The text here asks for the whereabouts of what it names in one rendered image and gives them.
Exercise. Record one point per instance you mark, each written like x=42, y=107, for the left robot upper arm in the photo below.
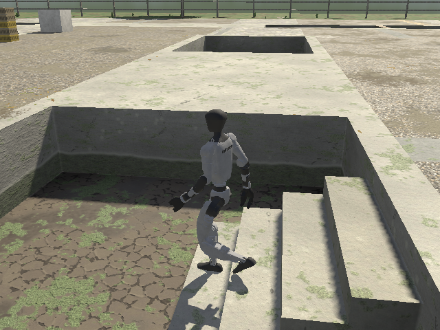
x=207, y=152

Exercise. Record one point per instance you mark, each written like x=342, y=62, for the left robot foot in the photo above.
x=241, y=266

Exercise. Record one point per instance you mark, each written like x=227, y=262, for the robot left forearm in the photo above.
x=196, y=189

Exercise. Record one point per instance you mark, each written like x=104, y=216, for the right robot upper arm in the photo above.
x=237, y=150

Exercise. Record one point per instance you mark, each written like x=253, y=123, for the robot left hand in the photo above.
x=177, y=203

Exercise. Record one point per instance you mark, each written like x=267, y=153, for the robot right hand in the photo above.
x=247, y=193

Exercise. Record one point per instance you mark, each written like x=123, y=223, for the robot left thigh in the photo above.
x=205, y=219

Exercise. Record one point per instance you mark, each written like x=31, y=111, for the robot right forearm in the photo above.
x=245, y=176

